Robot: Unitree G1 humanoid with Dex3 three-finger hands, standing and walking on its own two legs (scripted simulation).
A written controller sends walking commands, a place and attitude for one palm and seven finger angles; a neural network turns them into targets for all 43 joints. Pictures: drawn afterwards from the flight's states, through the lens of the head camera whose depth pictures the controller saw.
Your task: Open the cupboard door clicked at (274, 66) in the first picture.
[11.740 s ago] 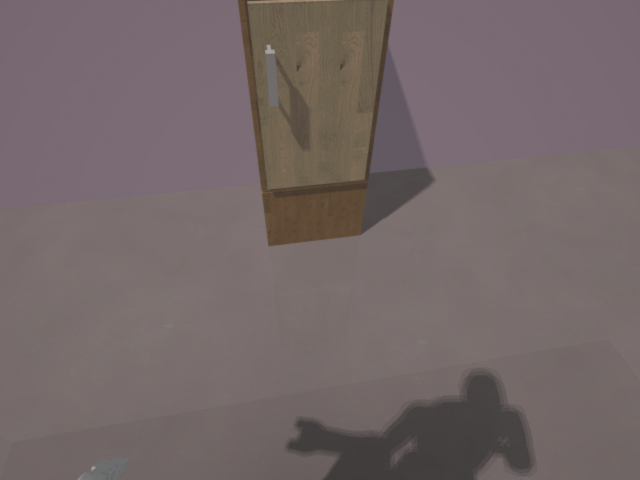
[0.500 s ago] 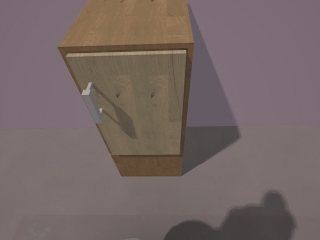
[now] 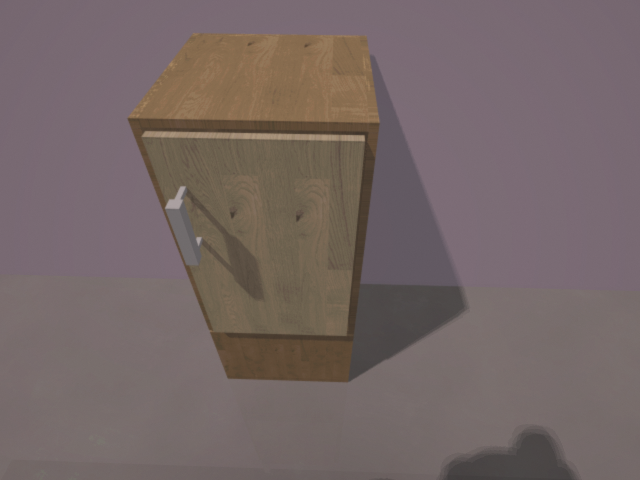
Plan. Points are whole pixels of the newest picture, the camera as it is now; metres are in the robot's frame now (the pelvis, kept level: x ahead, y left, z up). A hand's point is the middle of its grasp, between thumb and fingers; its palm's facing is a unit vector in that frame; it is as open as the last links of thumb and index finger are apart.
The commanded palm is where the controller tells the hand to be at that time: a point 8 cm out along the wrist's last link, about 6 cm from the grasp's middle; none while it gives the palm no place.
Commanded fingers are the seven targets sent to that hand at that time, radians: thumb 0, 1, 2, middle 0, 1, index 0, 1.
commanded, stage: look again from close up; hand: left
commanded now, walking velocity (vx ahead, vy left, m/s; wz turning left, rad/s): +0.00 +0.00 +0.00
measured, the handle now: (188, 226) +0.54 +0.28 -0.02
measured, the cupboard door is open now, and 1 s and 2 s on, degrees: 0 0 0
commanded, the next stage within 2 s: shuffle to correct the standing spot in 0.40 s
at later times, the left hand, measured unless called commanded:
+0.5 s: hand out of the picture -0.01 +0.14 -0.18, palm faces +0.06 -0.99 -0.14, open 7.4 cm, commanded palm none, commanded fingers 0.00 0.90 0.90 -0.20 -0.30 -0.20 -0.30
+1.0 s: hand out of the picture -0.02 +0.27 -0.19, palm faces +0.10 -0.97 -0.24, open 7.4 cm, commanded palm none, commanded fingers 0.00 0.90 0.90 -0.20 -0.30 -0.20 -0.30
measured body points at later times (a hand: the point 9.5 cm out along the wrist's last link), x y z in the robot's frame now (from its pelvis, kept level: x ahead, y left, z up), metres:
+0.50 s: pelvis +0.02 +0.00 +0.00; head +0.01 +0.00 +0.45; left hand -0.01 +0.19 -0.16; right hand -0.01 -0.20 -0.17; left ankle +0.03 +0.11 -0.74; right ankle +0.00 -0.06 -0.74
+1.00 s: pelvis -0.01 +0.08 -0.01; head -0.01 +0.09 +0.44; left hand -0.02 +0.32 -0.17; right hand +0.05 -0.16 -0.16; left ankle +0.04 +0.21 -0.74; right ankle +0.00 -0.05 -0.74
